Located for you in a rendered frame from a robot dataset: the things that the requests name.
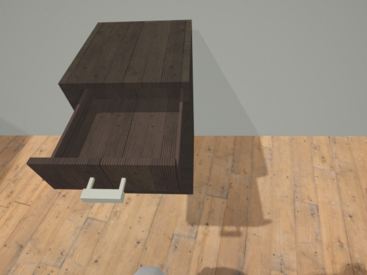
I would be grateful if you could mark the handle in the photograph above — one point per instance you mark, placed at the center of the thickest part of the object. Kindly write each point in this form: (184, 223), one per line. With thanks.
(90, 195)

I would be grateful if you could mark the cabinet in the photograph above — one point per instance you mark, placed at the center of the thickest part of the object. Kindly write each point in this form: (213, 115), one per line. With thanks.
(139, 54)

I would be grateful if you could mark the drawer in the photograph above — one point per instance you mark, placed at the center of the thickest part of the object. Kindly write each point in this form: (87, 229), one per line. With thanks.
(133, 133)

